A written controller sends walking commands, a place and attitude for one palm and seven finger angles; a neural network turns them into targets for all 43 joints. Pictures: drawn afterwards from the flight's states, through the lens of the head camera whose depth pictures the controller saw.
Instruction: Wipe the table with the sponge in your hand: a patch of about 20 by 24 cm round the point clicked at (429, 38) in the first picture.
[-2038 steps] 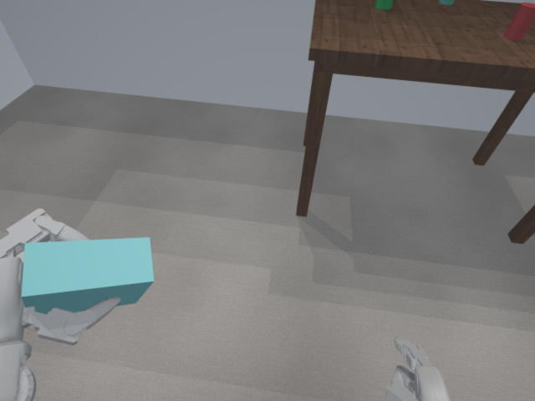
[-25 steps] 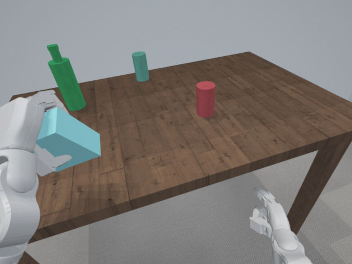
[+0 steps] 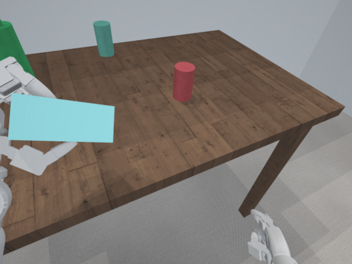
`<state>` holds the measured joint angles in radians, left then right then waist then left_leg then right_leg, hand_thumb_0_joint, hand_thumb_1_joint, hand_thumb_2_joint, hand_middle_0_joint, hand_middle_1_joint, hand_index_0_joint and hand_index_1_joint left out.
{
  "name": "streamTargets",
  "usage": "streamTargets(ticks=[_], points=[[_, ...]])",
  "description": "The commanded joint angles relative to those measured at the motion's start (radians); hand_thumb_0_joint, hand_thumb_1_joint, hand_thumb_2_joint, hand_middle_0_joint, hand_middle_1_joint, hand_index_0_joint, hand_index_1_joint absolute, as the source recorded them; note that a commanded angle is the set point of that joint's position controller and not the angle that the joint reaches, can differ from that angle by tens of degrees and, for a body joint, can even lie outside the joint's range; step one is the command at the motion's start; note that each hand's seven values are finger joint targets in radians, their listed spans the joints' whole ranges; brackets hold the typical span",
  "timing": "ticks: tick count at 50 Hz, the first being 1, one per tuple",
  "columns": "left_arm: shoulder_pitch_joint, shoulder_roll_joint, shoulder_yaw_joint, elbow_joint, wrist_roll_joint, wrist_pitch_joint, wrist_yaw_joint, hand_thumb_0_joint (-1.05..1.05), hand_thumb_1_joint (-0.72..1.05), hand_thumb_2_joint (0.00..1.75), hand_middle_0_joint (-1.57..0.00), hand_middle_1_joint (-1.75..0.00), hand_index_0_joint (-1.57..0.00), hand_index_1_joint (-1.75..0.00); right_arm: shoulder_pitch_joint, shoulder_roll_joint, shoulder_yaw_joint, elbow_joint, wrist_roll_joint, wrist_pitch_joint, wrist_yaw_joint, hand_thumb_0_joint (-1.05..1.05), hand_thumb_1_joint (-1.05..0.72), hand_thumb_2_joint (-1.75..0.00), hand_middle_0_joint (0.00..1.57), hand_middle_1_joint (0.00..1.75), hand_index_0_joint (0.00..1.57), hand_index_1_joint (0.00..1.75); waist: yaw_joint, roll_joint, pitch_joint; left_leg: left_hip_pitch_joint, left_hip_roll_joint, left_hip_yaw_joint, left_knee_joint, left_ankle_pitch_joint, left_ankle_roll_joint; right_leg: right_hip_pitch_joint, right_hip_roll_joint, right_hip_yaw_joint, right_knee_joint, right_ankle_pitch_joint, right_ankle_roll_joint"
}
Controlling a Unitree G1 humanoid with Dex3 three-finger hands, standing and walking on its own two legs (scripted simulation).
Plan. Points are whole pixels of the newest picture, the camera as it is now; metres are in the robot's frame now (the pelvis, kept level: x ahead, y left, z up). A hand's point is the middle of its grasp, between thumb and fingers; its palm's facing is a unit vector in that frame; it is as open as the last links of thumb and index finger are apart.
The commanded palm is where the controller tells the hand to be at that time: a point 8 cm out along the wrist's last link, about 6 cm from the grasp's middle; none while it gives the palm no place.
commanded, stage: step back with the hand held close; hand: left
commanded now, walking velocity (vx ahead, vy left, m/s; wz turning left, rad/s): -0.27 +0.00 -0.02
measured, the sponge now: (75, 124) +0.25 +0.19 +0.26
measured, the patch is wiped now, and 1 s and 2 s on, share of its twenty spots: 0.95 0.95 0.95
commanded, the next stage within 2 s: stop stepping back and stand still in 1.24 s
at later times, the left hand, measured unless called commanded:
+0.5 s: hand out of the picture +0.17 +0.24 +0.31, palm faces +0.54 -0.77 -0.35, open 9.4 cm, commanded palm +0.11 +0.29 +0.30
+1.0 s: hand out of the picture +0.10 +0.23 +0.31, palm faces +0.59 -0.74 -0.32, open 9.4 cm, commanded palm +0.04 +0.28 +0.30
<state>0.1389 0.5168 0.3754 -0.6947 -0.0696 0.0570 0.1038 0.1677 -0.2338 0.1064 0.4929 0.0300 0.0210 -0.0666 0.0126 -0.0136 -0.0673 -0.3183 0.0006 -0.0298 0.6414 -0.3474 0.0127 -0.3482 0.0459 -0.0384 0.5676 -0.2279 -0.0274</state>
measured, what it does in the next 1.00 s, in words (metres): walks backwards: left foot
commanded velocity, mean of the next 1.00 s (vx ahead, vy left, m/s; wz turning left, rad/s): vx -0.33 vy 0.00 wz -0.02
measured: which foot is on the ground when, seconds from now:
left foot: down 0.00-0.68, up 0.70-0.84, down 0.86-1.00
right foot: down 0.00-1.00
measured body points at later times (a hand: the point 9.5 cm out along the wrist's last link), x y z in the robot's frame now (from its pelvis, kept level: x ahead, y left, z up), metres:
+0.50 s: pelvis -0.05 +0.01 -0.01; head -0.03 +0.03 +0.44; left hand +0.13 +0.28 +0.32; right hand +0.12 -0.22 -0.08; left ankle +0.00 +0.11 -0.73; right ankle +0.04 -0.10 -0.73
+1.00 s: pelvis -0.11 -0.01 -0.01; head -0.06 +0.02 +0.44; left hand +0.07 +0.27 +0.33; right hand +0.05 -0.23 -0.10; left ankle -0.10 +0.14 -0.73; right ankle -0.06 -0.12 -0.69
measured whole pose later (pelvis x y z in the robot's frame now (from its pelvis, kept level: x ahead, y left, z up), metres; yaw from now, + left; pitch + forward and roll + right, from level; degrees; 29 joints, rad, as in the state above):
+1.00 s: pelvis -0.11 -0.01 -0.01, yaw +2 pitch +3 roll -1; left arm 0.10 0.56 0.64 -0.78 -0.08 -0.23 0.16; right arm 0.20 -0.17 0.00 0.65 0.02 -0.12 -0.02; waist 0.01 -0.05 0.07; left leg -0.40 0.08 0.00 0.67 -0.32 -0.05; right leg -0.56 0.04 0.02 0.91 -0.48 0.02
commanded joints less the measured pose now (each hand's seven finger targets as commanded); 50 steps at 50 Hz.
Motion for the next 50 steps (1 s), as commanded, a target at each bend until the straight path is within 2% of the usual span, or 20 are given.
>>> streamTargets(ticks=[1, 5, 8, 12, 17, 21, 24, 29, 32, 33, 34, 35, 36, 37, 41, 43, 44, 45, 47, 50], points=[[-0.163, 0.252, 0.295, -0.24, -0.009, -0.183, 0.077, 0.0, 0.1, 1.3, -1.2, -1.6, -1.2, -1.6, -0.07, -0.126, -0.1, -0.129, -0.011, -0.04, -0.001, 0.0, -0.9, -0.9, 0.2, 0.3, 0.2, 0.3, -0.002, 0.218, -0.209, -0.007, 0.154, -0.168, -0.122, 0.481, 0.037, 0.144, -0.115, 0.109, 0.044, 0.289, -0.018], [-0.132, 0.245, 0.319, -0.168, 0.003, -0.223, 0.073, 0.0, 0.1, 1.3, -1.2, -1.6, -1.2, -1.6, -0.067, -0.128, -0.12, -0.097, -0.014, -0.066, 0.012, 0.0, -0.9, -0.9, 0.2, 0.3, 0.2, 0.3, 0.001, 0.223, -0.198, 0.07, 0.184, -0.202, -0.13, 0.664, 0.047, 0.064, -0.069, 0.071, 0.023, 0.078, 0.005], [-0.066, 0.215, 0.309, -0.13, 0.001, -0.234, 0.065, 0.0, 0.1, 1.3, -1.2, -1.6, -1.2, -1.6, -0.063, -0.134, -0.129, -0.081, -0.007, -0.082, 0.018, 0.0, -0.9, -0.9, 0.2, 0.3, 0.2, 0.3, -0.006, 0.137, -0.192, 0.049, 0.189, -0.201, -0.118, 0.613, 0.044, 0.088, -0.074, 0.073, -0.011, 0.121, 0.006], [-0.036, 0.235, 0.327, -0.195, 0.001, -0.247, 0.07, 0.0, 0.1, 1.3, -1.2, -1.6, -1.2, -1.6, -0.072, -0.131, -0.137, -0.082, 0.001, -0.088, 0.015, 0.0, -0.9, -0.9, 0.2, 0.3, 0.2, 0.3, -0.019, 0.069, -0.179, -0.074, 0.152, -0.16, -0.078, 0.268, 0.026, 0.118, -0.163, 0.14, -0.02, 0.266, -0.026], [-0.012, 0.287, 0.38, -0.249, -0.006, -0.283, 0.085, 0.0, 0.1, 1.3, -1.2, -1.6, -1.2, -1.6, -0.045, -0.111, -0.129, -0.052, -0.01, -0.101, 0.004, 0.0, -0.9, -0.9, 0.2, 0.3, 0.2, 0.3, -0.039, 0.032, -0.151, -0.081, 0.1, -0.122, -0.017, -0.049, 0.019, -0.017, -0.251, 0.248, -0.098, 0.093, -0.058], [-0.096, 0.255, 0.362, -0.206, -0.006, -0.293, 0.09, 0.0, 0.1, 1.3, -1.2, -1.6, -1.2, -1.6, -0.042, -0.115, -0.126, -0.052, -0.011, -0.12, -0.005, 0.0, -0.9, -0.9, 0.2, 0.3, 0.2, 0.3, -0.042, 0.093, -0.102, -0.137, 0.128, -0.167, -0.115, -0.188, 0.038, -0.069, -0.165, 0.197, -0.058, -0.094, -0.029], [-0.213, 0.22, 0.324, -0.128, 0.003, -0.285, 0.092, 0.0, 0.1, 1.3, -1.2, -1.6, -1.2, -1.6, -0.043, -0.132, -0.129, -0.068, -0.007, -0.134, -0.012, 0.0, -0.9, -0.9, 0.2, 0.3, 0.2, 0.3, -0.034, 0.225, -0.09, -0.213, 0.195, -0.238, -0.252, -0.268, 0.063, -0.022, -0.071, 0.1, 0.089, -0.15, 0.003], [-0.339, 0.156, 0.213, -0.01, 0.011, -0.243, 0.07, 0.0, 0.1, 1.3, -1.2, -1.6, -1.2, -1.6, -0.025, -0.122, -0.128, -0.078, 0.008, -0.154, 0.0, 0.0, -0.9, -0.9, 0.2, 0.3, 0.2, 0.3, -0.033, 0.206, -0.081, -0.119, 0.249, -0.246, -0.236, 0.02, 0.101, -0.055, -0.027, 0.091, 0.201, -0.178, 0.033], [-0.335, 0.143, 0.181, -0.056, 0.016, -0.233, 0.047, 0.0, 0.1, 1.3, -1.2, -1.6, -1.2, -1.6, -0.07, -0.123, -0.118, -0.102, 0.01, -0.142, 0.01, 0.0, -0.9, -0.9, 0.2, 0.3, 0.2, 0.3, -0.023, 0.069, -0.067, -0.167, 0.171, -0.163, -0.058, -0.044, 0.055, 0.022, -0.109, 0.135, -0.045, 0.039, 0.006], [-0.298, 0.136, 0.172, -0.067, 0.013, -0.232, 0.043, 0.0, 0.1, 1.3, -1.2, -1.6, -1.2, -1.6, -0.088, -0.114, -0.114, -0.107, 0.01, -0.128, 0.012, 0.0, -0.9, -0.9, 0.2, 0.3, 0.2, 0.3, -0.03, -0.057, -0.034, -0.231, 0.096, -0.105, 0.049, -0.202, 0.025, -0.011, -0.201, 0.256, -0.145, 0.02, -0.032], [-0.279, 0.156, 0.183, -0.095, 0.009, -0.234, 0.046, 0.0, 0.1, 1.3, -1.2, -1.6, -1.2, -1.6, -0.094, -0.106, -0.115, -0.084, 0.012, -0.117, 0.014, 0.0, -0.9, -0.9, 0.2, 0.3, 0.2, 0.3, -0.036, -0.138, -0.011, -0.146, 0.039, -0.045, 0.237, -0.225, -0.002, -0.175, -0.317, 0.37, -0.262, -0.176, -0.079], [-0.234, 0.155, 0.19, -0.129, -0.003, -0.237, 0.051, 0.0, 0.1, 1.3, -1.2, -1.6, -1.2, -1.6, -0.097, -0.084, -0.106, -0.041, 0.006, -0.104, 0.022, 0.0, -0.9, -0.9, 0.2, 0.3, 0.2, 0.3, -0.035, -0.139, -0.035, -0.036, 0.026, 0.008, 0.388, -0.142, -0.01, -0.272, -0.384, 0.374, -0.328, -0.245, -0.113], [-0.186, 0.178, 0.215, -0.184, -0.005, -0.241, 0.048, 0.0, 0.1, 1.3, -1.2, -1.6, -1.2, -1.6, -0.114, -0.068, -0.1, -0.041, 0.011, -0.096, 0.033, 0.0, -0.9, -0.9, 0.2, 0.3, 0.2, 0.3, -0.033, -0.156, -0.089, -0.028, 0.036, 0.0, 0.461, -0.129, -0.012, -0.227, -0.405, 0.366, -0.309, -0.178, -0.133], [-0.17, 0.227, 0.275, -0.253, -0.009, -0.251, 0.052, 0.0, 0.1, 1.3, -1.2, -1.6, -1.2, -1.6, -0.13, -0.063, -0.096, -0.052, 0.008, -0.092, 0.037, 0.0, -0.9, -0.9, 0.2, 0.3, 0.2, 0.3, -0.033, -0.095, -0.111, -0.069, 0.057, -0.016, 0.434, -0.124, -0.014, -0.153, -0.415, 0.357, -0.259, -0.022, -0.145], [-0.038, 0.245, 0.364, -0.34, -0.021, -0.282, 0.08, 0.0, 0.1, 1.3, -1.2, -1.6, -1.2, -1.6, -0.067, -0.052, -0.112, -0.033, -0.012, -0.099, 0.031, 0.0, -0.9, -0.9, 0.2, 0.3, 0.2, 0.3, -0.048, -0.018, -0.192, -0.003, 0.097, -0.006, -0.017, -0.033, 0.003, 0.001, -0.338, 0.269, -0.066, 0.263, -0.08], [-0.072, 0.247, 0.391, -0.38, -0.023, -0.314, 0.092, 0.0, 0.1, 1.3, -1.2, -1.6, -1.2, -1.6, -0.064, -0.108, -0.149, -0.042, -0.021, -0.134, 0.018, 0.0, -0.9, -0.9, 0.2, 0.3, 0.2, 0.3, -0.038, 0.284, -0.213, 0.036, 0.315, -0.221, -0.231, 0.293, 0.091, -0.064, -0.103, 0.087, 0.239, 0.145, 0.028], [-0.102, 0.238, 0.39, -0.343, -0.033, -0.323, 0.091, 0.0, 0.1, 1.3, -1.2, -1.6, -1.2, -1.6, -0.04, -0.096, -0.159, -0.034, -0.021, -0.158, 0.019, 0.0, -0.9, -0.9, 0.2, 0.3, 0.2, 0.3, -0.051, 0.36, -0.212, 0.069, 0.388, -0.222, -0.226, 0.528, 0.119, -0.162, -0.045, 0.067, 0.389, -0.173, 0.055], [-0.172, 0.237, 0.376, -0.339, -0.029, -0.328, 0.092, 0.0, 0.1, 1.3, -1.2, -1.6, -1.2, -1.6, -0.022, -0.088, -0.159, -0.022, -0.027, -0.182, 0.019, 0.0, -0.9, -0.9, 0.2, 0.3, 0.2, 0.3, -0.054, 0.374, -0.203, 0.117, 0.393, -0.237, -0.197, 0.69, 0.14, -0.254, -0.036, 0.103, 0.523, -0.319, 0.051], [-0.229, 0.202, 0.338, -0.246, -0.03, -0.321, 0.087, 0.0, 0.1, 1.3, -1.2, -1.6, -1.2, -1.6, 0.005, -0.103, -0.175, 0.016, -0.011, -0.21, 0.028, 0.0, -0.9, -0.9, 0.2, 0.3, 0.2, 0.3, -0.051, 0.269, -0.22, 0.321, 0.36, -0.162, -0.089, 0.962, 0.126, -0.317, -0.005, 0.106, 0.446, -0.345, 0.052], [-0.261, 0.167, 0.286, -0.08, -0.005, -0.295, 0.061, 0.0, 0.1, 1.3, -1.2, -1.6, -1.2, -1.6, -0.022, -0.112, -0.167, 0.014, 0.0, -0.201, 0.047, 0.0, -0.9, -0.9, 0.2, 0.3, 0.2, 0.3, -0.03, 0.279, -0.154, 0.222, 0.295, -0.087, -0.07, 0.837, 0.061, -0.117, -0.022, 0.063, 0.094, -0.172, 0.048]])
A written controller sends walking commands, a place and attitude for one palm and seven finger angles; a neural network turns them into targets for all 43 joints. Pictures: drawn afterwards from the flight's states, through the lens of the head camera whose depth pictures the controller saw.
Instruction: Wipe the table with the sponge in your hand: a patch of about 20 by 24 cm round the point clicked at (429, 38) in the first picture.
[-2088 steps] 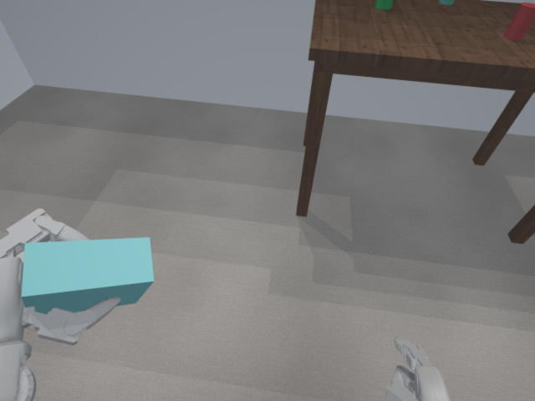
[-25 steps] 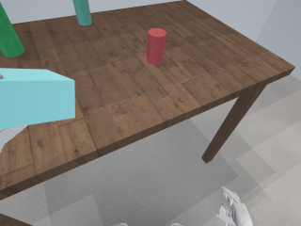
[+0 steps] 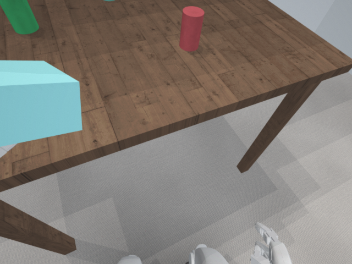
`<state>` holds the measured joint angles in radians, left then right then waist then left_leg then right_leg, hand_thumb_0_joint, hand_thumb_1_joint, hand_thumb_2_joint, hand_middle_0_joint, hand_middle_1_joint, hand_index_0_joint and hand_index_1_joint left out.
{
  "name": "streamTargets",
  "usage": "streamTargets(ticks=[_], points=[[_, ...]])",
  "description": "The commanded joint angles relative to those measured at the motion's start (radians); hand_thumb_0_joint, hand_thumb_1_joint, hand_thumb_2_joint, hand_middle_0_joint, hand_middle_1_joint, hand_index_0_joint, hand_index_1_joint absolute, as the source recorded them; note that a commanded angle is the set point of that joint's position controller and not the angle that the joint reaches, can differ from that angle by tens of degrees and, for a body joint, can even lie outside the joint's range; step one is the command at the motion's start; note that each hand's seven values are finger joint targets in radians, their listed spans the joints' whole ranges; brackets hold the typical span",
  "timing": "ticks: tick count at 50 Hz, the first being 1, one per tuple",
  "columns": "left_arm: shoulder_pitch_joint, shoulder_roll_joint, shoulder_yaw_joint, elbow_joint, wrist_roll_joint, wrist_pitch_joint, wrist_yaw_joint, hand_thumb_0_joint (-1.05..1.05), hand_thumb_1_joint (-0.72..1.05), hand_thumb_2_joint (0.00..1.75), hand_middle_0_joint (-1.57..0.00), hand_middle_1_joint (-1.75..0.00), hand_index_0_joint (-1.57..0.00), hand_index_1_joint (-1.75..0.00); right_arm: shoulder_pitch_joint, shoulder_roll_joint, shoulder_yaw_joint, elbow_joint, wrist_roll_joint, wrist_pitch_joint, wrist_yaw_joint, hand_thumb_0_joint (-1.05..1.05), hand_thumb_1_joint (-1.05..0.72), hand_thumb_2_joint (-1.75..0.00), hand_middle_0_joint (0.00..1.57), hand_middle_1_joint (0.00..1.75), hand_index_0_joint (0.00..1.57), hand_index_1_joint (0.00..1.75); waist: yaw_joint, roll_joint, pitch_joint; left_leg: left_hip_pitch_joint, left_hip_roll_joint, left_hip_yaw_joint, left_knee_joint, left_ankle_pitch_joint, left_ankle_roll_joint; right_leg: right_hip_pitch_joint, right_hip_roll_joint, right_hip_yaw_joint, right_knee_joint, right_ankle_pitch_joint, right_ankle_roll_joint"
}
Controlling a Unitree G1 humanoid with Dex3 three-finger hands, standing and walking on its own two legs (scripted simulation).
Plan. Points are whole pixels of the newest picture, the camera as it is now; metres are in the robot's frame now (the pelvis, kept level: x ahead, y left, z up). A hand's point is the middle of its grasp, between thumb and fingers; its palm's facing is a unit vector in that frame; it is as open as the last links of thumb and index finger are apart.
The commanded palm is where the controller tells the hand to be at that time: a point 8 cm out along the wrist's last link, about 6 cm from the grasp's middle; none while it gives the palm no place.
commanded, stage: step back with the hand held close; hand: left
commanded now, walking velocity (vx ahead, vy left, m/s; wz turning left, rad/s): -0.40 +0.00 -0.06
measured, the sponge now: (20, 95) +0.25 +0.20 +0.30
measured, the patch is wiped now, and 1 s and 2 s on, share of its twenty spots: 0.95 0.95 0.95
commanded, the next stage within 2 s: stop stepping back and stand still in 0.24 s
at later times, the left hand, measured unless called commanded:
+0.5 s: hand out of the picture +0.09 +0.23 +0.34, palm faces +0.62 -0.76 -0.20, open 9.4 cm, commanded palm +0.04 +0.25 +0.31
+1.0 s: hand out of the picture +0.04 +0.17 +0.30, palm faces +0.47 -0.83 -0.30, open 9.5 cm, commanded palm -0.02 +0.22 +0.31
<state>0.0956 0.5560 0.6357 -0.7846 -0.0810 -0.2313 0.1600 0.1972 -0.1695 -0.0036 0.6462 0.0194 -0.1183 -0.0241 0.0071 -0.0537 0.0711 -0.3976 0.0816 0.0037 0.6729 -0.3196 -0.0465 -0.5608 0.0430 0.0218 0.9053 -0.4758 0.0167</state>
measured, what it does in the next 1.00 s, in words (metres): walks backwards: left foot, then right foot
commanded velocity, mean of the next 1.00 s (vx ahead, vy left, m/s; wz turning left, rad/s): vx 0.01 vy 0.02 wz -0.01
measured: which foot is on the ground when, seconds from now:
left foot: down 0.00-0.08, up 0.10-0.30, down 0.32-0.50, up 0.52-0.68, down 0.70-1.00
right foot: down 0.00-0.32, up 0.34-0.48, down 0.50-0.68, up 0.70-0.90, down 0.92-1.00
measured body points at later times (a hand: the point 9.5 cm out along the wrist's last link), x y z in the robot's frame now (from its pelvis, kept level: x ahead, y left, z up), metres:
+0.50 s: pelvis -0.13 -0.02 -0.01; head -0.12 -0.02 +0.44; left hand +0.05 +0.26 +0.34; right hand +0.03 -0.26 -0.09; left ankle -0.08 +0.15 -0.72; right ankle -0.07 -0.12 -0.72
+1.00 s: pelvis -0.20 -0.05 +0.01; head -0.21 -0.06 +0.46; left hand +0.01 +0.21 +0.32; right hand -0.07 -0.30 -0.09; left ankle -0.18 +0.08 -0.68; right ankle -0.21 -0.15 -0.72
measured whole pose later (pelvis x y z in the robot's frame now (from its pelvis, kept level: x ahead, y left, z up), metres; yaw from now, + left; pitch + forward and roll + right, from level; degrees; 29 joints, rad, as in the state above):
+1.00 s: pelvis -0.20 -0.05 +0.01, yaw -3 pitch +1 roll -2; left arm 0.14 0.44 0.49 -0.57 -0.07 -0.13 0.13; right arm 0.24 -0.23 0.02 0.64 0.04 -0.04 -0.02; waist -0.02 0.06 -0.05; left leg -0.50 0.06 -0.03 0.99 -0.37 0.00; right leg -0.26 0.03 -0.08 0.54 -0.29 -0.04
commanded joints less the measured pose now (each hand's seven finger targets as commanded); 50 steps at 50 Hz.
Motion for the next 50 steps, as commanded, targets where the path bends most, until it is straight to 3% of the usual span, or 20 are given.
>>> streamTargets(ticks=[1, 3, 5, 7, 13, 17, 20, 23, 24, 25, 26, 28, 32, 34, 35, 38, 43, 44, 46, 50], points=[[-0.226, 0.119, 0.004, 0.033, 0.012, 0.003, -0.008, 0.0, 0.1, 1.3, -1.2, -1.6, -1.2, -1.6, -0.07, -0.183, -0.047, -0.155, 0.014, -0.056, 0.005, 0.0, -0.9, -0.9, 0.2, 0.3, 0.2, 0.3, -0.018, 0.3, -0.262, 0.21, 0.196, -0.106, -0.073, 0.658, 0.101, 0.204, -0.03, -0.011, -0.357, 0.206, 0.006], [-0.195, 0.11, -0.025, 0.036, 0.016, 0.014, -0.029, 0.0, 0.1, 1.3, -1.2, -1.6, -1.2, -1.6, -0.099, -0.185, -0.028, -0.196, 0.022, -0.04, 0.01, 0.0, -0.9, -0.9, 0.2, 0.3, 0.2, 0.3, -0.014, 0.157, -0.211, 0.075, 0.137, -0.078, 0.062, 0.353, 0.058, 0.325, -0.095, -0.002, -0.561, 0.487, -0.008], [-0.091, 0.125, -0.021, -0.002, 0.003, 0.02, -0.039, 0.0, 0.1, 1.3, -1.2, -1.6, -1.2, -1.6, -0.094, -0.155, -0.047, -0.215, 0.049, -0.03, 0.009, 0.0, -0.9, -0.9, 0.2, 0.3, 0.2, 0.3, -0.016, -0.224, -0.267, -0.079, -0.025, -0.017, 0.419, -0.182, 0.007, 0.338, -0.385, 0.269, -0.579, 0.849, -0.143], [0.073, 0.191, 0.067, -0.132, -0.009, 0.014, -0.03, 0.0, 0.1, 1.3, -1.2, -1.6, -1.2, -1.6, -0.125, -0.121, -0.03, -0.236, 0.038, 0.008, 0.013, 0.0, -0.9, -0.9, 0.2, 0.3, 0.2, 0.3, -0.011, -0.052, -0.307, -0.098, 0.018, -0.088, 0.473, -0.161, 0.011, 0.315, -0.408, 0.283, -0.528, 0.718, -0.171], [0.127, 0.204, 0.131, -0.299, -0.018, -0.024, 0.03, 0.0, 0.1, 1.3, -1.2, -1.6, -1.2, -1.6, -0.054, -0.107, -0.028, -0.191, 0.005, 0.013, -0.021, 0.0, -0.9, -0.9, 0.2, 0.3, 0.2, 0.3, -0.044, -0.036, -0.339, 0.147, 0.009, 0.017, -0.083, -0.038, 0.038, 0.193, -0.289, 0.212, -0.46, 0.45, -0.104], [-0.144, 0.15, 0.064, -0.161, -0.044, -0.042, 0.046, 0.0, 0.1, 1.3, -1.2, -1.6, -1.2, -1.6, -0.076, -0.179, -0.067, -0.161, 0.0, -0.056, -0.042, 0.0, -0.9, -0.9, 0.2, 0.3, 0.2, 0.3, -0.07, 0.48, -0.247, 0.053, 0.342, -0.242, -0.354, 0.242, 0.192, 0.01, 0.016, 0.023, 0.176, -0.071, 0.012], [-0.195, 0.153, 0.051, 0.048, -0.022, 0.008, 0.03, 0.0, 0.1, 1.3, -1.2, -1.6, -1.2, -1.6, -0.029, -0.185, -0.079, -0.151, 0.039, -0.058, -0.019, 0.0, -0.9, -0.9, 0.2, 0.3, 0.2, 0.3, -0.033, 0.334, -0.27, 0.192, 0.224, -0.081, -0.183, 0.444, 0.175, 0.013, -0.006, 0.055, 0.123, -0.033, 0.008], [-0.21, 0.106, -0.035, 0.133, 0.003, 0.049, -0.008, 0.0, 0.1, 1.3, -1.2, -1.6, -1.2, -1.6, -0.072, -0.189, -0.042, -0.205, 0.044, -0.048, -0.014, 0.0, -0.9, -0.9, 0.2, 0.3, 0.2, 0.3, -0.012, 0.258, -0.18, -0.042, 0.133, -0.04, -0.114, -0.146, 0.093, 0.32, -0.033, -0.026, -0.341, 0.14, 0.007], [-0.209, 0.088, -0.079, 0.154, 0.01, 0.061, -0.024, 0.0, 0.1, 1.3, -1.2, -1.6, -1.2, -1.6, -0.072, -0.183, -0.035, -0.209, 0.043, -0.04, -0.015, 0.0, -0.9, -0.9, 0.2, 0.3, 0.2, 0.3, -0.025, 0.106, -0.147, -0.085, 0.037, 0.02, 0.049, -0.283, 0.064, 0.331, -0.073, 0.015, -0.469, 0.206, -0.014], [-0.218, 0.105, -0.106, 0.143, 0.014, 0.07, -0.035, 0.0, 0.1, 1.3, -1.2, -1.6, -1.2, -1.6, -0.112, -0.17, -0.032, -0.23, 0.039, -0.026, -0.013, 0.0, -0.9, -0.9, 0.2, 0.3, 0.2, 0.3, -0.031, -0.152, -0.114, -0.12, -0.058, 0.045, 0.334, -0.285, 0.043, 0.208, -0.224, 0.28, -0.636, -0.034, -0.085], [-0.269, 0.129, -0.094, 0.113, 0.004, 0.081, -0.035, 0.0, 0.1, 1.3, -1.2, -1.6, -1.2, -1.6, -0.155, -0.163, -0.021, -0.223, 0.03, -0.02, -0.016, 0.0, -0.9, -0.9, 0.2, 0.3, 0.2, 0.3, -0.032, -0.229, -0.119, -0.065, -0.064, 0.002, 0.514, -0.198, 0.039, 0.046, -0.352, 0.46, -0.785, -0.291, -0.131], [-0.193, 0.129, -0.07, 0.054, 0.0, 0.077, -0.033, 0.0, 0.1, 1.3, -1.2, -1.6, -1.2, -1.6, -0.156, -0.146, -0.014, -0.17, 0.017, 0.011, -0.016, 0.0, -0.9, -0.9, 0.2, 0.3, 0.2, 0.3, -0.059, -0.168, -0.117, 0.006, -0.037, -0.03, 0.554, -0.086, 0.039, -0.062, -0.312, 0.423, -0.786, -0.414, -0.135], [-0.043, 0.175, 0.022, -0.16, -0.001, 0.049, -0.001, 0.0, 0.1, 1.3, -1.2, -1.6, -1.2, -1.6, -0.153, -0.129, 0.005, -0.202, -0.001, 0.04, -0.031, 0.0, -0.9, -0.9, 0.2, 0.3, 0.2, 0.3, -0.054, -0.024, -0.21, 0.216, -0.036, 0.029, -0.084, -0.141, 0.085, 0.025, -0.227, 0.134, -0.572, -0.216, -0.085], [-0.1, 0.158, 0.022, -0.196, 0.004, 0.034, 0.021, 0.0, 0.1, 1.3, -1.2, -1.6, -1.2, -1.6, -0.132, -0.186, -0.004, -0.209, -0.012, 0.021, -0.035, 0.0, -0.9, -0.9, 0.2, 0.3, 0.2, 0.3, -0.053, 0.393, -0.184, 0.046, 0.162, -0.325, -0.483, -0.492, 0.178, 0.102, 0.016, -0.075, -0.033, -0.03, -0.008], [-0.173, 0.204, 0.07, -0.223, 0.024, 0.033, 0.017, 0.0, 0.1, 1.3, -1.2, -1.6, -1.2, -1.6, -0.148, -0.181, -0.031, -0.234, -0.008, -0.001, -0.027, 0.0, -0.9, -0.9, 0.2, 0.3, 0.2, 0.3, -0.01, 0.406, -0.253, -0.095, 0.221, -0.311, -0.55, -0.346, 0.235, 0.206, 0.046, -0.065, 0.296, 0.003, -0.002], [-0.208, 0.17, 0.0, 0.045, 0.031, 0.057, 0.018, 0.0, 0.1, 1.3, -1.2, -1.6, -1.2, -1.6, -0.105, -0.15, -0.018, -0.177, 0.019, -0.016, -0.004, 0.0, -0.9, -0.9, 0.2, 0.3, 0.2, 0.3, -0.032, 0.313, -0.113, 0.052, 0.229, -0.385, -0.482, -0.461, 0.248, -0.14, -0.049, 0.031, 0.329, 0.03, -0.019], [-0.106, 0.075, -0.088, 0.136, 0.006, 0.088, -0.008, 0.0, 0.1, 1.3, -1.2, -1.6, -1.2, -1.6, -0.118, -0.177, 0.0, -0.215, 0.015, 0.002, -0.023, 0.0, -0.9, -0.9, 0.2, 0.3, 0.2, 0.3, -0.01, 0.322, -0.17, -0.041, 0.083, -0.129, -0.302, -0.373, 0.108, 0.406, 0.015, -0.155, -0.483, 0.051, -0.049], [-0.083, 0.071, -0.098, 0.123, 0.012, 0.087, -0.021, 0.0, 0.1, 1.3, -1.2, -1.6, -1.2, -1.6, -0.109, -0.179, -0.009, -0.22, 0.011, 0.004, -0.021, 0.0, -0.9, -0.9, 0.2, 0.3, 0.2, 0.3, -0.006, 0.2, -0.178, -0.128, 0.02, -0.041, -0.11, -0.295, 0.098, 0.52, -0.021, -0.102, -0.547, 0.129, -0.075], [-0.136, 0.148, -0.062, 0.055, 0.012, 0.063, -0.03, 0.0, 0.1, 1.3, -1.2, -1.6, -1.2, -1.6, -0.104, -0.163, -0.019, -0.211, 0.017, 0.02, -0.011, 0.0, -0.9, -0.9, 0.2, 0.3, 0.2, 0.3, -0.015, -0.187, -0.17, -0.327, -0.061, 0.022, 0.435, -0.134, 0.054, 0.511, -0.37, 0.411, -0.727, 0.117, -0.206], [-0.058, 0.138, -0.011, -0.049, 0.0, 0.028, -0.017, 0.0, 0.1, 1.3, -1.2, -1.6, -1.2, -1.6, -0.12, -0.151, -0.022, -0.196, 0.015, 0.035, -0.016, 0.0, -0.9, -0.9, 0.2, 0.3, 0.2, 0.3, -0.034, -0.038, -0.127, -0.124, 0.025, -0.05, 0.257, 0.02, 0.061, 0.265, -0.342, 0.234, -0.651, 0.134, -0.181]])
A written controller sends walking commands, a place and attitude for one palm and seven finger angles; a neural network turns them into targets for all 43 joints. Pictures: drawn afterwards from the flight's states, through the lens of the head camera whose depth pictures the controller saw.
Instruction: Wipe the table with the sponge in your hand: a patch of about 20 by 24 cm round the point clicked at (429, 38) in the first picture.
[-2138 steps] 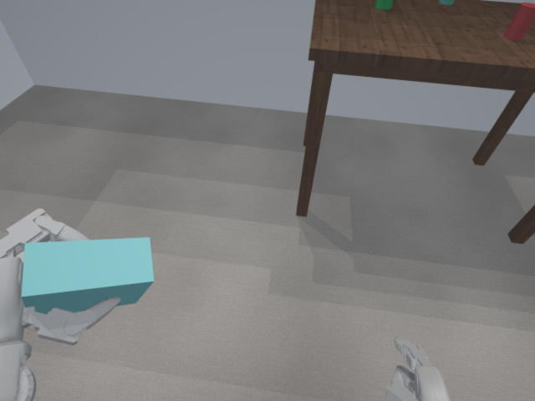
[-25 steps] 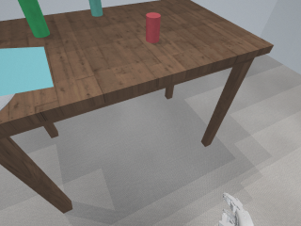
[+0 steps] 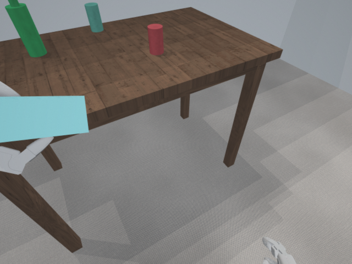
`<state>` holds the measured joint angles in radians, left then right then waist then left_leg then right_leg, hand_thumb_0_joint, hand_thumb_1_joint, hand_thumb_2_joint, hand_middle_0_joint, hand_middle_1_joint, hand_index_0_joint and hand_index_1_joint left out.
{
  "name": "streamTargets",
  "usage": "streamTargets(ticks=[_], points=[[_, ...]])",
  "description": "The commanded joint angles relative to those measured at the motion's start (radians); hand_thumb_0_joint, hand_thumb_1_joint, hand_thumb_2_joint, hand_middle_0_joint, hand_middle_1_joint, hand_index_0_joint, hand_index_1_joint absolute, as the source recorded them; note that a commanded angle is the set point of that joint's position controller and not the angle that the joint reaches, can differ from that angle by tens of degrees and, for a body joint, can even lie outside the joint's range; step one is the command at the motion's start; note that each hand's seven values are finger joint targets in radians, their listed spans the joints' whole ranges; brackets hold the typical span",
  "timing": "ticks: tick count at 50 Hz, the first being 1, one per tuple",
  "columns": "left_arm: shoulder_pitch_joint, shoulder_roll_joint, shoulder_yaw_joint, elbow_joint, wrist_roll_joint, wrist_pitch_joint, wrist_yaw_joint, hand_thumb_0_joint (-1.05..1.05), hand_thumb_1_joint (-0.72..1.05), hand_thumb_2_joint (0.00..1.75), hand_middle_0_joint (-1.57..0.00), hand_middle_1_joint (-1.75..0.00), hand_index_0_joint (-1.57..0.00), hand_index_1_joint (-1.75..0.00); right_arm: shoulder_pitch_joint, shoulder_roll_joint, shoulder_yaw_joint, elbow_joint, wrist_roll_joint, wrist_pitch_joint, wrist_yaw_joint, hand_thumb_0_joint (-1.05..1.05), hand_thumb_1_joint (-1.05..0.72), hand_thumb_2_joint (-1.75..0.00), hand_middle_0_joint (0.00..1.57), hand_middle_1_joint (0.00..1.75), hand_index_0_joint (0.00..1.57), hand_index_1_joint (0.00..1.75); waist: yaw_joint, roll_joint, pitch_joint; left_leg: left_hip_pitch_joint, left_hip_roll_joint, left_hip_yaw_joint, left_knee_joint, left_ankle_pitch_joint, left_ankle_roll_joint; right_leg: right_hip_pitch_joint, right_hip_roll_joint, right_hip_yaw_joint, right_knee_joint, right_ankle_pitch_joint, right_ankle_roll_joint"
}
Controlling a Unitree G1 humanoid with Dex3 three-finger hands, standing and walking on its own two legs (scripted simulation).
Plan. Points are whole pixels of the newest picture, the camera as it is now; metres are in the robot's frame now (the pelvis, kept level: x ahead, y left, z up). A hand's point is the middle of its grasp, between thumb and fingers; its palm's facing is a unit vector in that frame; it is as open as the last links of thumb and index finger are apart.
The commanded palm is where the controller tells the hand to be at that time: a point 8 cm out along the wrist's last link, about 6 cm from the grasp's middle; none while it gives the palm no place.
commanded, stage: stop stepping back and stand still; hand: left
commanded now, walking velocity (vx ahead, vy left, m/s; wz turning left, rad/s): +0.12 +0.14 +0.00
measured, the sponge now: (48, 118) +0.26 +0.20 +0.27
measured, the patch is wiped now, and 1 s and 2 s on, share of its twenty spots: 0.95 0.95 0.95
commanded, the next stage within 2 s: stand and wait in 0.10 s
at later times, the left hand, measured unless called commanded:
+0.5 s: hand (38, 107) +0.28 +0.22 +0.28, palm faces +0.45 -0.79 -0.41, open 9.5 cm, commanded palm +0.21 +0.28 +0.30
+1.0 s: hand (9, 116) +0.24 +0.24 +0.29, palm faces +0.49 -0.80 -0.35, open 9.5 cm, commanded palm +0.18 +0.29 +0.30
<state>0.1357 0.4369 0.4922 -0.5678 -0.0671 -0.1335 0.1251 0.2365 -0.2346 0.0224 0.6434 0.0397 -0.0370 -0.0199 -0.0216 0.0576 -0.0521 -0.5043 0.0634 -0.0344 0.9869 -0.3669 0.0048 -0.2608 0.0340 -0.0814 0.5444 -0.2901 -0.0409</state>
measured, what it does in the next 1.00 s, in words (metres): stands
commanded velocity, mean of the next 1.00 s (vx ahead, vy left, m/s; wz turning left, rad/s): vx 0.01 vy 0.01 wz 0.00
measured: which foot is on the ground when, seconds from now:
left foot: down 0.00-1.00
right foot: down 0.00-1.00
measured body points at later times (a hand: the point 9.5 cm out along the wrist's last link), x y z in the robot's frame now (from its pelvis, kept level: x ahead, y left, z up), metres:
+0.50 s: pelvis +0.04 +0.00 +0.00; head +0.07 +0.00 +0.45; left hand +0.25 +0.26 +0.30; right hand +0.23 -0.22 -0.07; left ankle +0.05 +0.14 -0.73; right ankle +0.00 -0.10 -0.73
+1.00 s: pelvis +0.01 +0.01 +0.01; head +0.02 +0.01 +0.46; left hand +0.21 +0.28 +0.31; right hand +0.19 -0.22 -0.07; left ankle +0.05 +0.14 -0.73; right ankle +0.00 -0.10 -0.73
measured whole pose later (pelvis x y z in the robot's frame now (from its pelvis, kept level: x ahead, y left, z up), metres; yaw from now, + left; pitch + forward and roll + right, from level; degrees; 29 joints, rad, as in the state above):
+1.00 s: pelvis +0.01 +0.01 +0.01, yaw -1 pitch +0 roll -1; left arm 0.24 0.44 0.51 -0.65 -0.07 -0.17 0.14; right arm 0.17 -0.21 0.02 0.60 0.03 -0.05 -0.04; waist -0.02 0.03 0.01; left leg -0.29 0.06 0.02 0.52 -0.23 -0.02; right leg -0.19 0.01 -0.05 0.45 -0.27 -0.01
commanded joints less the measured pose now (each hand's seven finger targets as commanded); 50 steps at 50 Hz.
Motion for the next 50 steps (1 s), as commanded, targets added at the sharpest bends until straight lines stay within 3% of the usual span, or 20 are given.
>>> streamTargets(ticks=[1, 3, 4, 5, 6, 7, 9, 10, 12, 13, 14, 15, 17, 19, 21, 22, 26, 33, 41, 50], points=[[-0.085, 0.263, 0.142, -0.299, -0.013, -0.08, 0.026, 0.0, 0.1, 1.3, -1.2, -1.6, -1.2, -1.6, -0.165, -0.07, -0.04, -0.196, -0.008, -0.044, -0.027, 0.0, -0.9, -0.9, 0.2, 0.3, 0.2, 0.3, -0.006, -0.152, -0.037, 0.096, 0.033, 0.025, -0.202, 0.078, 0.016, -0.05, -0.307, 0.265, -0.252, -0.053, -0.102], [-0.07, 0.269, 0.142, -0.346, -0.008, -0.091, 0.05, 0.0, 0.1, 1.3, -1.2, -1.6, -1.2, -1.6, -0.171, -0.069, -0.038, -0.196, -0.015, -0.061, -0.045, 0.0, -0.9, -0.9, 0.2, 0.3, 0.2, 0.3, -0.006, -0.067, -0.074, 0.292, -0.013, 0.08, -0.43, 0.07, 0.032, -0.076, -0.254, 0.227, -0.156, -0.12, -0.071], [-0.072, 0.261, 0.138, -0.343, -0.006, -0.093, 0.059, 0.0, 0.1, 1.3, -1.2, -1.6, -1.2, -1.6, -0.174, -0.092, -0.047, -0.194, -0.021, -0.07, -0.049, 0.0, -0.9, -0.9, 0.2, 0.3, 0.2, 0.3, -0.003, 0.028, -0.074, 0.315, 0.01, 0.012, -0.508, 0.004, 0.051, -0.09, -0.194, 0.197, -0.083, -0.156, -0.045], [-0.098, 0.251, 0.136, -0.355, -0.006, -0.098, 0.067, 0.0, 0.1, 1.3, -1.2, -1.6, -1.2, -1.6, -0.181, -0.111, -0.055, -0.196, -0.024, -0.077, -0.049, 0.0, -0.9, -0.9, 0.2, 0.3, 0.2, 0.3, 0.005, 0.142, -0.084, 0.338, 0.08, -0.103, -0.559, -0.029, 0.085, -0.118, -0.113, 0.144, -0.003, -0.139, -0.014], [-0.14, 0.249, 0.141, -0.344, 0.0, -0.094, 0.072, 0.0, 0.1, 1.3, -1.2, -1.6, -1.2, -1.6, -0.179, -0.124, -0.058, -0.2, -0.019, -0.079, -0.045, 0.0, -0.9, -0.9, 0.2, 0.3, 0.2, 0.3, 0.013, 0.186, -0.088, 0.304, 0.138, -0.2, -0.608, -0.056, 0.105, -0.103, -0.041, 0.069, 0.068, -0.093, 0.012], [-0.146, 0.249, 0.137, -0.295, -0.004, -0.085, 0.073, 0.0, 0.1, 1.3, -1.2, -1.6, -1.2, -1.6, -0.164, -0.124, -0.06, -0.203, -0.004, -0.078, -0.047, 0.0, -0.9, -0.9, 0.2, 0.3, 0.2, 0.3, 0.013, 0.171, -0.106, 0.272, 0.167, -0.245, -0.626, -0.092, 0.114, -0.059, -0.019, 0.049, 0.097, -0.083, 0.031], [-0.161, 0.25, 0.142, -0.189, 0.005, -0.065, 0.073, 0.0, 0.1, 1.3, -1.2, -1.6, -1.2, -1.6, -0.151, -0.101, -0.046, -0.189, -0.003, -0.075, -0.049, 0.0, -0.9, -0.9, 0.2, 0.3, 0.2, 0.3, 0.01, 0.142, -0.057, 0.203, 0.104, -0.148, -0.579, -0.013, 0.075, 0.004, -0.027, 0.061, -0.014, -0.023, 0.03], [-0.166, 0.247, 0.141, -0.156, 0.006, -0.063, 0.069, 0.0, 0.1, 1.3, -1.2, -1.6, -1.2, -1.6, -0.156, -0.097, -0.044, -0.186, -0.002, -0.076, -0.045, 0.0, -0.9, -0.9, 0.2, 0.3, 0.2, 0.3, 0.011, 0.069, -0.043, 0.179, 0.065, -0.085, -0.505, 0.078, 0.055, 0.042, -0.052, 0.1, -0.085, 0.058, 0.019], [-0.127, 0.229, 0.12, -0.104, -0.001, -0.058, 0.052, 0.0, 0.1, 1.3, -1.2, -1.6, -1.2, -1.6, -0.151, -0.092, -0.051, -0.182, 0.004, -0.074, -0.031, 0.0, -0.9, -0.9, 0.2, 0.3, 0.2, 0.3, -0.009, -0.149, -0.056, 0.148, 0.0, 0.017, -0.306, 0.236, 0.009, 0.118, -0.184, 0.255, -0.146, 0.328, -0.029], [-0.129, 0.237, 0.121, -0.118, -0.002, -0.058, 0.046, 0.0, 0.1, 1.3, -1.2, -1.6, -1.2, -1.6, -0.153, -0.091, -0.052, -0.18, 0.007, -0.068, -0.021, 0.0, -0.9, -0.9, 0.2, 0.3, 0.2, 0.3, -0.013, -0.167, -0.061, 0.141, -0.006, 0.041, -0.276, 0.263, -0.005, 0.15, -0.235, 0.276, -0.135, 0.501, -0.044], [-0.116, 0.242, 0.128, -0.131, -0.001, -0.065, 0.042, 0.0, 0.1, 1.3, -1.2, -1.6, -1.2, -1.6, -0.156, -0.085, -0.049, -0.181, 0.007, -0.062, -0.015, 0.0, -0.9, -0.9, 0.2, 0.3, 0.2, 0.3, -0.01, -0.152, -0.08, 0.15, -0.005, 0.045, -0.297, 0.274, -0.005, 0.183, -0.248, 0.25, -0.109, 0.629, -0.042], [-0.101, 0.231, 0.122, -0.15, -0.001, -0.068, 0.036, 0.0, 0.1, 1.3, -1.2, -1.6, -1.2, -1.6, -0.157, -0.084, -0.049, -0.186, 0.007, -0.057, -0.011, 0.0, -0.9, -0.9, 0.2, 0.3, 0.2, 0.3, -0.01, -0.111, -0.091, 0.188, -0.003, 0.043, -0.345, 0.318, 0.001, 0.187, -0.237, 0.212, -0.082, 0.655, -0.028], [-0.042, 0.226, 0.124, -0.206, -0.003, -0.072, 0.024, 0.0, 0.1, 1.3, -1.2, -1.6, -1.2, -1.6, -0.183, -0.086, -0.047, -0.206, 0.001, -0.055, -0.009, 0.0, -0.9, -0.9, 0.2, 0.3, 0.2, 0.3, -0.003, -0.02, -0.099, 0.289, 0.013, 0.027, -0.423, 0.485, 0.017, 0.146, -0.164, 0.136, -0.048, 0.584, 0.014], [-0.013, 0.236, 0.144, -0.28, -0.004, -0.08, 0.023, 0.0, 0.1, 1.3, -1.2, -1.6, -1.2, -1.6, -0.187, -0.088, -0.047, -0.217, -0.003, -0.054, -0.004, 0.0, -0.9, -0.9, 0.2, 0.3, 0.2, 0.3, 0.007, -0.025, -0.129, 0.343, 0.054, -0.006, -0.441, 0.59, 0.033, 0.125, -0.105, 0.093, -0.044, 0.509, 0.037], [0.001, 0.248, 0.168, -0.322, -0.004, -0.084, 0.028, 0.0, 0.1, 1.3, -1.2, -1.6, -1.2, -1.6, -0.182, -0.094, -0.054, -0.223, -0.003, -0.054, -0.002, 0.0, -0.9, -0.9, 0.2, 0.3, 0.2, 0.3, 0.007, -0.024, -0.162, 0.357, 0.056, 0.004, -0.422, 0.642, 0.027, 0.144, -0.096, 0.092, -0.042, 0.534, 0.033], [0.016, 0.265, 0.184, -0.337, -0.003, -0.084, 0.031, 0.0, 0.1, 1.3, -1.2, -1.6, -1.2, -1.6, -0.183, -0.09, -0.052, -0.226, -0.004, -0.055, -0.004, 0.0, -0.9, -0.9, 0.2, 0.3, 0.2, 0.3, 0.006, 0.031, -0.171, 0.374, 0.054, 0.007, -0.427, 0.661, 0.027, 0.143, -0.1, 0.095, -0.03, 0.546, 0.029], [0.015, 0.267, 0.204, -0.366, -0.009, -0.093, 0.043, 0.0, 0.1, 1.3, -1.2, -1.6, -1.2, -1.6, -0.181, -0.083, -0.052, -0.222, -0.002, -0.057, -0.006, 0.0, -0.9, -0.9, 0.2, 0.3, 0.2, 0.3, 0.009, 0.075, -0.21, 0.41, 0.068, -0.005, -0.437, 0.688, 0.025, 0.144, -0.078, 0.087, -0.031, 0.486, 0.03], [-0.015, 0.233, 0.169, -0.252, -0.01, -0.071, 0.038, 0.0, 0.1, 1.3, -1.2, -1.6, -1.2, -1.6, -0.182, -0.086, -0.05, -0.208, 0.001, -0.055, -0.012, 0.0, -0.9, -0.9, 0.2, 0.3, 0.2, 0.3, 0.001, 0.022, -0.161, 0.366, 0.064, -0.007, -0.457, 0.54, 0.015, 0.141, -0.09, 0.112, -0.096, 0.447, 0.026], [-0.021, 0.211, 0.131, -0.271, -0.009, -0.071, 0.037, 0.0, 0.1, 1.3, -1.2, -1.6, -1.2, -1.6, -0.201, -0.087, -0.043, -0.219, -0.008, -0.06, -0.02, 0.0, -0.9, -0.9, 0.2, 0.3, 0.2, 0.3, 0.008, 0.031, -0.103, 0.285, 0.06, -0.025, -0.539, 0.295, 0.019, 0.104, -0.08, 0.111, -0.141, 0.24, 0.024], [-0.038, 0.21, 0.132, -0.238, -0.007, -0.083, 0.047, 0.0, 0.1, 1.3, -1.2, -1.6, -1.2, -1.6, -0.191, -0.085, -0.043, -0.202, -0.011, -0.075, -0.029, 0.0, -0.9, -0.9, 0.2, 0.3, 0.2, 0.3, 0.007, 0.038, -0.085, 0.275, 0.053, -0.027, -0.567, 0.165, 0.018, 0.071, -0.081, 0.128, -0.174, 0.142, 0.018]])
